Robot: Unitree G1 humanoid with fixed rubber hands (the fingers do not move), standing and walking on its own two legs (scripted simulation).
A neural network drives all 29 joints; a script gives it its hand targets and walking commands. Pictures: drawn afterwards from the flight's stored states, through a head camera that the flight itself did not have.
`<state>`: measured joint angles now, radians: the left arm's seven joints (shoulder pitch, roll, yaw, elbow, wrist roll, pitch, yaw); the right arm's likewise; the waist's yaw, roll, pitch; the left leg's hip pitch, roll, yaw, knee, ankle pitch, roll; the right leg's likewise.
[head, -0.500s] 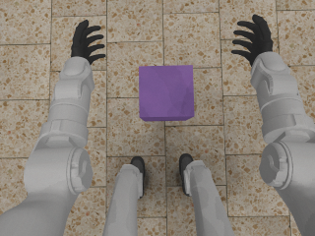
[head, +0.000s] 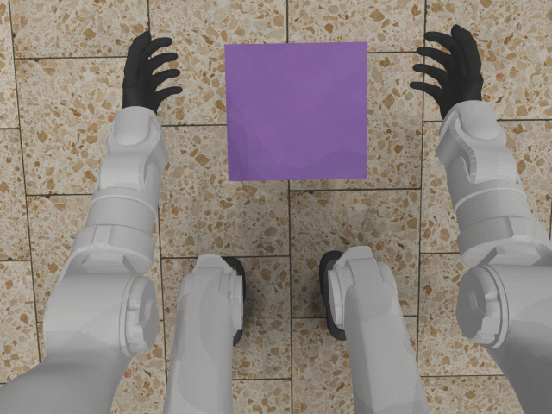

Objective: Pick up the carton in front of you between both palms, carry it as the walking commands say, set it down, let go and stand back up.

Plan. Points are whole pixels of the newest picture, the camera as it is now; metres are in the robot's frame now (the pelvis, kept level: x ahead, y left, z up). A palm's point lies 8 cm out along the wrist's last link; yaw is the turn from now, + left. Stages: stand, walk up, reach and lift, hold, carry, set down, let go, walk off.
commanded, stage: reach and lift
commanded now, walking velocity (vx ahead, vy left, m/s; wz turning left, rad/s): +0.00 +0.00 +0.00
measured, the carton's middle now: (292, 125) +0.49 -0.03 -0.37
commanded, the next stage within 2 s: none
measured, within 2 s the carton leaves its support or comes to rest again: leaves its support in 1.26 s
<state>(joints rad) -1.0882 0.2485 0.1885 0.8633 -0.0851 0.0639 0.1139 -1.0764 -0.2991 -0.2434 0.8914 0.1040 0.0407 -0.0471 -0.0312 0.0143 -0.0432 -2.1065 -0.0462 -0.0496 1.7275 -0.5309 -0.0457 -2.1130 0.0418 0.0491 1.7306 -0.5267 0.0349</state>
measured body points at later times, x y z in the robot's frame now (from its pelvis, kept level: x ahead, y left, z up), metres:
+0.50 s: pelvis -0.03 +0.00 -0.12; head +0.34 -0.01 +0.12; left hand +0.52 +0.16 -0.32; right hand +0.50 -0.22 -0.32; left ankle +0.08 +0.13 -0.46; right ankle +0.08 -0.13 -0.46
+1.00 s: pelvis -0.04 +0.00 -0.12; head +0.33 -0.01 +0.13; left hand +0.52 +0.12 -0.31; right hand +0.50 -0.19 -0.31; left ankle +0.08 +0.13 -0.46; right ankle +0.08 -0.12 -0.46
